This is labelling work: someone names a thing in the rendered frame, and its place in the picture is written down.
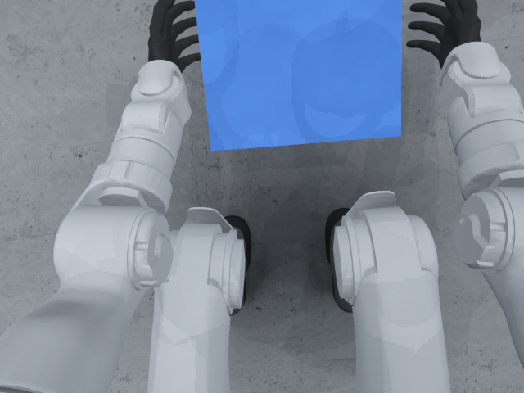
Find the right robot hand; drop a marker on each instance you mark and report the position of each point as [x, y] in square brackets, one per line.
[460, 25]

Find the carton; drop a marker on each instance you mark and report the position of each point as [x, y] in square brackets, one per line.
[289, 72]

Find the left robot foot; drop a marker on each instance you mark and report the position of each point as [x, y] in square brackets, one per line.
[243, 232]

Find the right robot upper arm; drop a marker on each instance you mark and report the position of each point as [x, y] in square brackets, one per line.
[490, 237]

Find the right robot foot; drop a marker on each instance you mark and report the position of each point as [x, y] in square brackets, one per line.
[333, 220]

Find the left robot forearm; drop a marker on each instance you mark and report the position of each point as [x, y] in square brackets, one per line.
[145, 149]

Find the right robot forearm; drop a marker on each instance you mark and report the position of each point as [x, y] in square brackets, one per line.
[485, 118]

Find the left robot hand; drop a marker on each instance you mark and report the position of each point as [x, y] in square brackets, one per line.
[162, 43]

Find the left robot upper arm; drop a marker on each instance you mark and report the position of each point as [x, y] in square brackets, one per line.
[107, 257]

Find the robot foot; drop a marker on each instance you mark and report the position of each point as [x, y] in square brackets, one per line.
[243, 232]
[333, 220]

